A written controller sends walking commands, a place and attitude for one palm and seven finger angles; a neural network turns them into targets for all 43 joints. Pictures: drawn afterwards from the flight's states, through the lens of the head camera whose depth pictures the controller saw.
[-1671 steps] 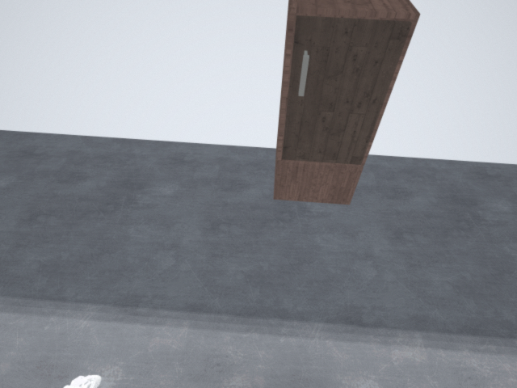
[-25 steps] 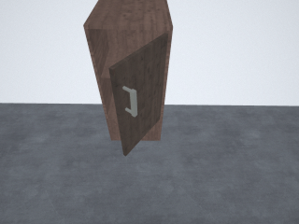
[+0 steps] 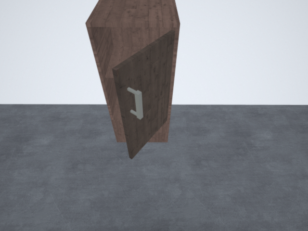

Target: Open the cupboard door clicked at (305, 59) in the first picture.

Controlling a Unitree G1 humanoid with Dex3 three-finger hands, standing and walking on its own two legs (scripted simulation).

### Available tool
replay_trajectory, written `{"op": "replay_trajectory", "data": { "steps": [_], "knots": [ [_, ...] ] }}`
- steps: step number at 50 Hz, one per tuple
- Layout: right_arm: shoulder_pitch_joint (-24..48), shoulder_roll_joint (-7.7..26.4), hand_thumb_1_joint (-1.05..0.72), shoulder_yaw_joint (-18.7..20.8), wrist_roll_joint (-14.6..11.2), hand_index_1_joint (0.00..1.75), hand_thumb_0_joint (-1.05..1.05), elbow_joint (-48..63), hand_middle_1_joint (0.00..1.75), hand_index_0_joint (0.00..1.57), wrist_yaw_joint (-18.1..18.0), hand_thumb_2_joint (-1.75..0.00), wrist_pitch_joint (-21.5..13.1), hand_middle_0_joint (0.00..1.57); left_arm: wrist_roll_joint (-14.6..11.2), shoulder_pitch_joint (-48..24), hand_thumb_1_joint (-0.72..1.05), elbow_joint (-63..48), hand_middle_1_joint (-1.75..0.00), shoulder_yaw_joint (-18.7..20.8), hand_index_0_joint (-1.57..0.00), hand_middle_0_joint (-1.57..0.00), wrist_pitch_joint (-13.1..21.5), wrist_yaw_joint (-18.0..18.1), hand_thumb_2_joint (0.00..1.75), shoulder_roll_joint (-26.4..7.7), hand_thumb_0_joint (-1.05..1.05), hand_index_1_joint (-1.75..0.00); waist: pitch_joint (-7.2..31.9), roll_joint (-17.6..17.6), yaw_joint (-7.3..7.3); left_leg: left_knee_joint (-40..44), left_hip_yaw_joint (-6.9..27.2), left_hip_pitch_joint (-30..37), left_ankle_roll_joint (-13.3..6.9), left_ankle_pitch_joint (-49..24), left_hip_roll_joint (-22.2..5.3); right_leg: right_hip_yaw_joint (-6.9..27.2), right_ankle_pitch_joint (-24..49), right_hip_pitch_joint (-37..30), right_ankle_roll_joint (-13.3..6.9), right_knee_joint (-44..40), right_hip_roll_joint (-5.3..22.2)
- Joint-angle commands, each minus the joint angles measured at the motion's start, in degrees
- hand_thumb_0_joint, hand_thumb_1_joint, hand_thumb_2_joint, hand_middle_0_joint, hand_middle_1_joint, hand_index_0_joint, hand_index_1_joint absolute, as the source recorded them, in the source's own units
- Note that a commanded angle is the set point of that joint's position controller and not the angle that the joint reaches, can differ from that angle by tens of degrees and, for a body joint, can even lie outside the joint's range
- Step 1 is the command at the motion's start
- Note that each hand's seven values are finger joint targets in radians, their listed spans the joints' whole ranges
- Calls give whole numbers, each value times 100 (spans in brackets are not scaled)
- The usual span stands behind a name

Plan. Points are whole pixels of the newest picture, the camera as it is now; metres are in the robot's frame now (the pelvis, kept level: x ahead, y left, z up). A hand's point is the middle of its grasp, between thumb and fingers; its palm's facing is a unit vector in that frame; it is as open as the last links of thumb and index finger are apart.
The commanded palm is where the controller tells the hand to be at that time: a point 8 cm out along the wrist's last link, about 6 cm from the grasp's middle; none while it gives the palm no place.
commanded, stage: look to check the result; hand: left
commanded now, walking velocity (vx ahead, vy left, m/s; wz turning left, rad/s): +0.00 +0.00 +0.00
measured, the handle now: (135, 103) +0.58 +0.11 -0.05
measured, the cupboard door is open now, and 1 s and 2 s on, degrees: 54 54 54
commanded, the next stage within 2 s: walk to a spot facing it in 0.10 s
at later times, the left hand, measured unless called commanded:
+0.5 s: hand out of the picture +0.01 +0.17 -0.18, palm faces -0.02 -0.98 -0.18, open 7.4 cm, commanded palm none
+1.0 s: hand out of the picture +0.12 +0.15 -0.16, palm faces -0.29 -0.92 -0.27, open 7.4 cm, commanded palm none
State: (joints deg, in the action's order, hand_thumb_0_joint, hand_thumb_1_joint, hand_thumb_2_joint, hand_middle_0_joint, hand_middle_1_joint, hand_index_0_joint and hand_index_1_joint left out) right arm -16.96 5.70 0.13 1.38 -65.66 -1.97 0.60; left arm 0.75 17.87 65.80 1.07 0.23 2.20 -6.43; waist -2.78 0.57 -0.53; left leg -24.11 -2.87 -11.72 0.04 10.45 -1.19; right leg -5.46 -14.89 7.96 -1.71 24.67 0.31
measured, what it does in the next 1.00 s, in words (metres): lifts its left foot, turning right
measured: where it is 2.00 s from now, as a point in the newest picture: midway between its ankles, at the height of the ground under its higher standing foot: outside the picture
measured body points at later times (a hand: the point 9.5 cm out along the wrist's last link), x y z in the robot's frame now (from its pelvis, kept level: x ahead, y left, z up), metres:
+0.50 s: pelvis +0.00 +0.00 -0.01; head +0.03 -0.01 +0.44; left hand +0.01 +0.22 -0.17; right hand -0.01 -0.23 -0.17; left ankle +0.03 +0.12 -0.74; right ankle -0.01 -0.10 -0.74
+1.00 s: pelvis +0.00 -0.03 +0.00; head +0.04 -0.05 +0.45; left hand +0.13 +0.20 -0.14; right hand +0.04 -0.31 -0.14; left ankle +0.05 +0.13 -0.68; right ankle -0.02 -0.10 -0.74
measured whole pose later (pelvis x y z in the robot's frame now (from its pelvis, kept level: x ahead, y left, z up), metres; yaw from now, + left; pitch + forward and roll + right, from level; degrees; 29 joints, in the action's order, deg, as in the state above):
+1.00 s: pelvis +0.00 -0.03 +0.00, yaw -22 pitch +1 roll +2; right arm -3.2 11.9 3.7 0.5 -51.8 -1.8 2.9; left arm 1.7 13.5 53.8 4.7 -1.9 0.6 -11.5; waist -5.6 -0.8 2.0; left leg -53.7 1.1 -25.0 3.6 24.4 -1.2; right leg 8.4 -12.5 14.3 -4.1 27.2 -5.4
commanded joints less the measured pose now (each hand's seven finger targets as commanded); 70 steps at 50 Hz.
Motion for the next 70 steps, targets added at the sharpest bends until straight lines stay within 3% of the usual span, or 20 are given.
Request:
{"op": "replay_trajectory", "data": {
  "steps": [1, 22, 27, 30, 33, 34, 35, 37, 40, 47, 53, 55, 56, 57, 58, 63, 65, 68, 69, 70],
  "knots": [
    [-453, 442, -90, 78, -24, 30, 0, 72, 30, 20, -33, -90, -72, 20, -29, 468, 90, -84, -30, 77, -20, -20, 78, 35, 90, -497, 0, -30, -256, -61, 16, 408, 445, 86, -159, -410, -457, 555, 322, 448, -83, -669, 603],
    [-116, 804, -90, 388, -11, 30, 0, 531, 30, 20, -135, -90, 61, 20, 43, -37, 90, -635, -30, 471, -20, -20, -166, -108, 90, -898, 0, -30, -117, -76, -19, -244, -28, -15, -118, 215, -748, 1220, 759, 1033, -277, -104, 539],
    [-78, 1234, -90, 534, 10, 30, 0, 785, 30, 20, -156, -90, 4, 20, 62, -208, 90, -937, -30, 517, -20, -20, -195, -186, 90, -826, 0, -30, 211, 703, -11, 325, 611, 276, -499, 321, -1577, 894, 487, 1505, -87, 1118, -7],
    [-17, 1414, -90, 570, 72, 30, 0, 940, 30, 20, -131, -90, -49, 20, 72, -476, 90, -1171, -30, 520, -20, -20, -255, -254, 90, -741, 0, -30, 186, 1171, -32, 809, 905, 141, -993, -149, -2372, 483, -1490, 1715, 31, 2527, 24],
    [492, 1486, -90, 551, 63, 30, 0, 1171, 30, 20, -112, -90, -30, 20, 75, 84, 90, -1091, -30, 550, -20, -20, -198, -292, 90, -799, 0, -30, 291, 381, 401, -438, -114, -316, -473, -786, -1817, 441, -236, 573, 26, 878, 106],
    [576, 1272, -90, 546, -15, 30, 0, 1301, 30, 20, -87, -90, 15, 20, 138, 328, 90, -1066, -30, 618, -20, -20, -132, -236, 90, -1231, 0, -30, 319, -1059, 499, -1638, -660, -921, -10, 307, -988, 1595, 1080, 146, -165, -337, 691],
    [804, 962, -90, 501, -58, 30, 0, 1532, 30, 20, -20, -90, 53, 20, 134, 345, 90, -1061, -30, 715, -20, -20, -125, -156, 90, -1813, 0, -30, 65, -2155, 561, -2951, -746, -2012, 261, 2436, -177, 3201, 2151, -53, -691, -846, 1873],
    [1047, 1122, -90, 536, -52, 30, 0, 1525, 30, 20, -21, -90, 148, 20, 62, 17, 90, -1191, -30, 700, -20, -20, -155, -85, 90, -1697, 0, -30, -63, -1306, 417, -4094, 304, -2328, 212, 2055, -265, 3350, 1427, 194, -1052, -752, 1620],
    [992, 1026, -90, 487, -50, 30, 0, 1517, 30, 20, 4, -90, 110, 20, 58, -284, 90, -1368, -30, 635, -20, -20, -88, -34, 90, -1504, 0, -30, 390, -555, 228, -3880, 407, -2163, 308, 1482, -291, 2799, 2393, -255, -1050, -338, 1301],
    [1343, 1049, -90, 467, -104, 30, 0, 1779, 30, 20, -19, -90, 121, 20, 66, -40, 90, -1465, -30, 651, -20, -20, -114, -76, 90, -1629, 0, -30, 422, -803, 339, -3044, 416, -1903, 347, 1346, -37, 2955, 2792, -402, -956, -319, 1000],
    [991, 1046, -90, 445, -156, 30, 0, 1857, 30, 20, -49, -90, 6, 20, 72, -419, 90, -1684, -30, 682, -20, -20, -148, -118, 90, -1699, 0, -30, 524, -647, 89, -1276, 474, -691, 235, 1047, 121, 3262, 2458, 337, -826, -99, 788],
    [373, 1301, -90, 474, -129, 30, 0, 1706, 30, 20, -108, -90, -95, 20, 12, -632, 90, -1781, -30, 616, -20, -20, -164, -139, 90, -1476, 0, -30, 717, -116, -193, 211, 859, 854, 69, 313, -388, 2737, 1393, 1449, -320, 462, 225],
    [302, 1860, -90, 567, -28, 30, 0, 1744, 30, 20, -134, -90, -146, 20, -37, -467, 90, -1881, -30, 557, -20, -20, -165, -205, 90, -1143, 0, -30, 742, 1344, -149, 730, 2394, 1458, -477, 18, -1825, 1842, -619, 2530, 61, 1419, -579],
    [154, 2087, -90, 592, 16, 30, 0, 1824, 30, 20, -159, -90, -111, 20, 10, -645, 90, -2028, -30, 537, -20, -20, -127, -265, 90, -1229, 0, -30, 566, 1507, -201, 909, 3021, 963, -1139, -642, -2791, 982, -2110, 2701, 312, 2859, -527],
    [266, 2106, -90, 554, 75, 30, 0, 1964, 30, 20, -124, -90, -89, 20, 75, -628, 90, -2118, -30, 579, -20, -20, -108, -327, 90, -1255, 0, -30, 416, 772, -157, 936, 2860, 41, -1376, -65, -2854, 957, -1988, 2463, 361, 3748, -228],
    [545, 1660, -90, 424, 106, 30, 0, 1933, 30, 20, -118, -90, -114, 20, 46, -756, 90, -2003, -30, 480, -20, -20, -239, -447, 90, -1049, 0, -30, 445, 1357, 79, 118, 478, 188, -643, -2293, -1478, 332, -1293, 2002, 447, 3013, -18],
    [270, 1803, -90, 492, 92, 30, 0, 1846, 30, 20, -102, -90, -82, 20, 29, -849, 90, -1997, -30, 445, -20, -20, -216, -463, 90, -1008, 0, -30, 561, 1268, -58, -106, 349, 269, -582, -2391, -1522, 58, -1113, 1503, 379, 2181, -152],
    [321, 1897, -90, 536, 19, 30, 0, 1831, 30, 20, -43, -90, -11, 20, 10, -436, 90, -1837, -30, 491, -20, -20, -177, -466, 90, -1191, 0, -30, 525, 1041, 178, -700, 75, -372, -235, -1293, -1419, -60, 42, 280, 224, 723, -209],
    [320, 1725, -90, 528, -26, 30, 0, 1894, 30, 20, 5, -90, 5, 20, 38, -146, 90, -1760, -30, 552, -20, -20, -142, -420, 90, -1546, 0, -30, 548, 261, 324, -1410, -166, -1077, 60, -294, -1137, 625, 776, -525, 13, 80, 275],
    [423, 1203, -90, 427, -79, 30, 0, 2091, 30, 20, 46, -90, 14, 20, 108, 55, 90, -1702, -30, 698, -20, -20, -104, -311, 90, -2305, 0, -30, 553, -1902, 446, -2863, -780, -2334, 443, 2224, -241, 3031, 1845, -931, -663, -613, 1933]
  ]
}}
